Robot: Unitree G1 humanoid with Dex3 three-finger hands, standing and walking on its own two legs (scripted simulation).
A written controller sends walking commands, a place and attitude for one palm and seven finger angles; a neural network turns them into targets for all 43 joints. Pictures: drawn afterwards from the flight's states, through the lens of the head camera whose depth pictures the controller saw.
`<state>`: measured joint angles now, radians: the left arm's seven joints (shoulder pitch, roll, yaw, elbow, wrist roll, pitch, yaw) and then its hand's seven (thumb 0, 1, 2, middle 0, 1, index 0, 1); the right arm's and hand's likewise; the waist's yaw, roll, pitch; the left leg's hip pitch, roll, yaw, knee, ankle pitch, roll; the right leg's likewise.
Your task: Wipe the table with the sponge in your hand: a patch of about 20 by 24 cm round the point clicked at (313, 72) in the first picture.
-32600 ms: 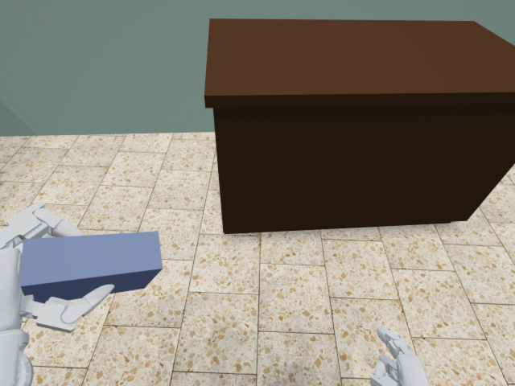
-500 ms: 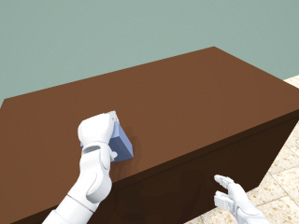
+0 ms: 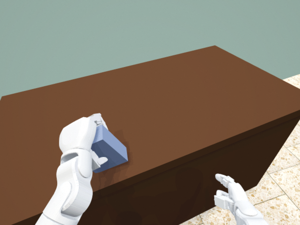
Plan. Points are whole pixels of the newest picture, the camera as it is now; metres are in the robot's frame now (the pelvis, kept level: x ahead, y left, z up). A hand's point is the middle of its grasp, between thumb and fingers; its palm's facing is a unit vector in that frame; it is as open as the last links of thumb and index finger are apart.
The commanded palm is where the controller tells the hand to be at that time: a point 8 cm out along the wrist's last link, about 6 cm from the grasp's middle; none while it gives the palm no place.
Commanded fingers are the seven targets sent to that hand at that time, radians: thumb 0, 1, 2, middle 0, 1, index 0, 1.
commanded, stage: slide back across to the middle lane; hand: left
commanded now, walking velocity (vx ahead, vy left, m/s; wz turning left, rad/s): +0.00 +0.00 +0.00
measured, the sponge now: (103, 154) +0.28 +0.17 +0.07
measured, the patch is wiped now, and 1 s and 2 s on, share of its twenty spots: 0.95 0.95 0.95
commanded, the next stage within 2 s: wipe forward along the middle lane in 0.04 s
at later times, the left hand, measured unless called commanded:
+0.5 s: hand (86, 139) +0.29 +0.21 +0.12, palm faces +0.16 -0.22 -0.96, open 9.2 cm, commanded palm +0.25 +0.23 +0.16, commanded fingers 0.00 0.10 1.30 -1.20 -1.60 -1.20 -1.60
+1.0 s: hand (85, 131) +0.32 +0.24 +0.11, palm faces +0.02 -0.09 -1.00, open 9.3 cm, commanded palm +0.30 +0.26 +0.14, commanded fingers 0.00 0.10 1.30 -1.20 -1.60 -1.20 -1.60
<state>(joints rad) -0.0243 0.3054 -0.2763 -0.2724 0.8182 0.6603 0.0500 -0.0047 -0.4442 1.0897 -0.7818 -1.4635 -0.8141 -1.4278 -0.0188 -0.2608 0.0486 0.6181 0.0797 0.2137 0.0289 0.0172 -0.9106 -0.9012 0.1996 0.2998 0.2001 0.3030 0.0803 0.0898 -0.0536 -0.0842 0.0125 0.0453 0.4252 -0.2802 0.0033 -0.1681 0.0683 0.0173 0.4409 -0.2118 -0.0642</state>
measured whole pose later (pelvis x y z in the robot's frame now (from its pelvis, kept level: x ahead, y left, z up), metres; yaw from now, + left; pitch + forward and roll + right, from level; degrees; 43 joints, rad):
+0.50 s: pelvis -0.01 +0.00 +0.00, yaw +1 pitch -3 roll +1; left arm -0.18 0.34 -0.24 -0.04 0.87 0.65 0.03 -0.03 -0.47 1.09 -0.82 -1.43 -0.85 -1.39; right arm -0.01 -0.26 0.07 0.65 0.09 0.17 -0.02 0.02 -0.91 -0.90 0.20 0.30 0.20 0.30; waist 0.08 0.09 -0.05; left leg -0.11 0.01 0.04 0.42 -0.26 0.00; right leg -0.20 0.06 0.01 0.44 -0.19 -0.07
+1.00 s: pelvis -0.02 -0.02 +0.00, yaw +1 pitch +0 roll +1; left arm -0.39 0.39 -0.18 0.36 0.93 0.52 -0.02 -0.02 -0.51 1.14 -0.84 -1.42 -0.87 -1.38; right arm 0.06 -0.30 0.04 0.69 0.09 0.11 -0.05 0.02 -0.91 -0.90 0.20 0.30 0.20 0.30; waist 0.05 0.09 -0.07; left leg -0.18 0.02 0.02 0.44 -0.25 0.00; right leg -0.26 0.07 0.00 0.46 -0.19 -0.09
